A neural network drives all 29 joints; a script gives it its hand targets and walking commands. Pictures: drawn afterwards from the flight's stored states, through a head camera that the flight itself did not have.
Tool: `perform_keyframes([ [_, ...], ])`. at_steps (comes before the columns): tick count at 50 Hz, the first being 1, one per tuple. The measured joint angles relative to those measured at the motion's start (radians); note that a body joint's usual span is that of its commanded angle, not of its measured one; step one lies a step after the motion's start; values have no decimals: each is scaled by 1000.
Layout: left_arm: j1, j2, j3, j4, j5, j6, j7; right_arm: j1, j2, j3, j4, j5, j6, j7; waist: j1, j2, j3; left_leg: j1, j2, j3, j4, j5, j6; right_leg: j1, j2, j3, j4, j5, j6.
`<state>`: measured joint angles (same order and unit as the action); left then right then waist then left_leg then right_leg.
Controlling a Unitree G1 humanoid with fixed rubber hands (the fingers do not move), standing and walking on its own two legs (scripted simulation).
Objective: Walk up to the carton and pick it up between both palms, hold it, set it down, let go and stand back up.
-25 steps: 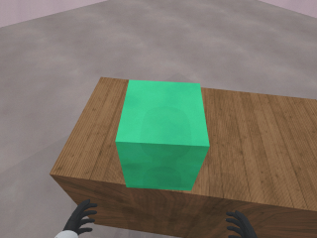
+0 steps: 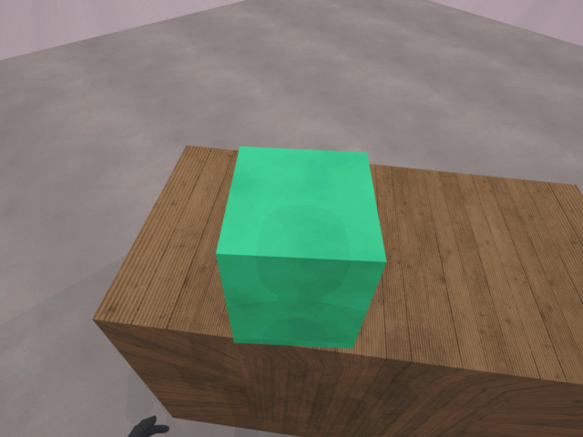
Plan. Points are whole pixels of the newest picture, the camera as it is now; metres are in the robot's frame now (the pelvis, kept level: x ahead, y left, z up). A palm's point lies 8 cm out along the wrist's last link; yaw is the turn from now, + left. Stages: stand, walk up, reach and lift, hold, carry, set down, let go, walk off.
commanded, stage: stand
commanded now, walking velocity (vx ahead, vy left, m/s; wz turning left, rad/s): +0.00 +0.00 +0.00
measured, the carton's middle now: (298, 251) +0.40 +0.01 +0.01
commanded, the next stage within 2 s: none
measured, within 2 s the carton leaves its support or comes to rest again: neither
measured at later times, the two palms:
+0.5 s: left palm out of the picture -0.04 +0.22 -0.14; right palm out of the picture -0.05 -0.19 -0.15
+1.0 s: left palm out of the picture -0.06 +0.21 -0.15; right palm out of the picture -0.07 -0.17 -0.15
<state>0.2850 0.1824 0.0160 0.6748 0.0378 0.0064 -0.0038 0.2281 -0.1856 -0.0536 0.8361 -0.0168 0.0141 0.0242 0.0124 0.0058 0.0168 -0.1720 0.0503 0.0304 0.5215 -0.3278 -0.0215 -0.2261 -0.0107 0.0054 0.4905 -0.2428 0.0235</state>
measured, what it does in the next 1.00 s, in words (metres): stands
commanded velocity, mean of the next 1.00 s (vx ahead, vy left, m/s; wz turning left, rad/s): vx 0.00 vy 0.00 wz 0.00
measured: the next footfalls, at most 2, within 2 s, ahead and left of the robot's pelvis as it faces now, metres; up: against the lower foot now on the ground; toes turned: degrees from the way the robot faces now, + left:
none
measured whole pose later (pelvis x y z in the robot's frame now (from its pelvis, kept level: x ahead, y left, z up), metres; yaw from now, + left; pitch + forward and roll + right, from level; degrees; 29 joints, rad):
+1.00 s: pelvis -0.02 +0.02 +0.00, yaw -2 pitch -2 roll +1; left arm 0.36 0.07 -0.01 1.16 0.02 -0.01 0.04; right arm 0.34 -0.10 -0.03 1.17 -0.02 0.01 -0.03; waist -0.01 0.01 0.01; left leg -0.17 0.00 0.08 0.46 -0.27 0.02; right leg -0.25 -0.05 0.06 0.46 -0.19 0.06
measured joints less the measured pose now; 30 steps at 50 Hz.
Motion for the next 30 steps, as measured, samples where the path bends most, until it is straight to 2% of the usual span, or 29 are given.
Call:
perform_keyframes([
  [16, 98, -31, -1, 268, -16, -17, 24, 136, 32, -1, 219, -2, 1, -28, -16, -8, -29, 7, -30, 21, -41, 31, 22, -8, -27, 22, -18, 22, 19],
  [30, 102, -85, -18, 413, -21, -18, 34, 128, 83, 17, 303, 0, -7, -39, -17, -2, -26, 19, -46, 35, -73, 60, 35, -2, -41, 37, -45, 52, 33],
])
